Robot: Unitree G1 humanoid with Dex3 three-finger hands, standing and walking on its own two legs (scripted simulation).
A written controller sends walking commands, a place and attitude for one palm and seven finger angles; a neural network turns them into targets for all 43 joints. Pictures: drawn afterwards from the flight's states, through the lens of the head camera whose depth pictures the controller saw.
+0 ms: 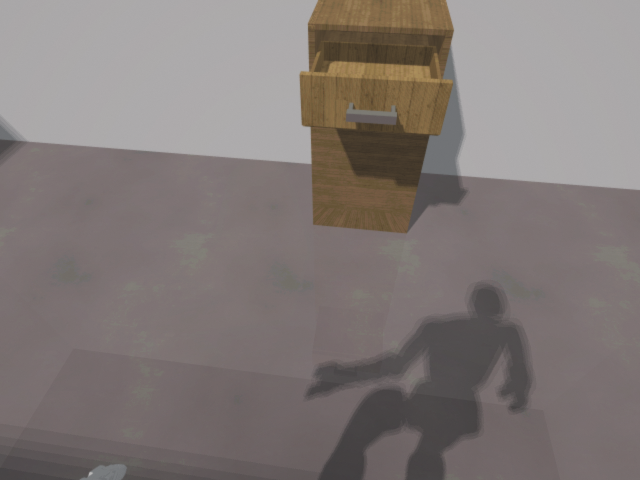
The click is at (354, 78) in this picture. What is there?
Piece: drawer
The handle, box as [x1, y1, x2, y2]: [346, 103, 396, 124]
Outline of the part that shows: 349,103 349,108 346,112 346,121 395,124 396,112 394,111 394,105 391,106 390,112 355,110 352,108 352,103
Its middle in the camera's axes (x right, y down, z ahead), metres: +0.13 -0.31 +0.96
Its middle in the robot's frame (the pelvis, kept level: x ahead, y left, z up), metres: +0.94 -0.08 -0.02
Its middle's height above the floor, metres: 0.75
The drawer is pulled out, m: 0.29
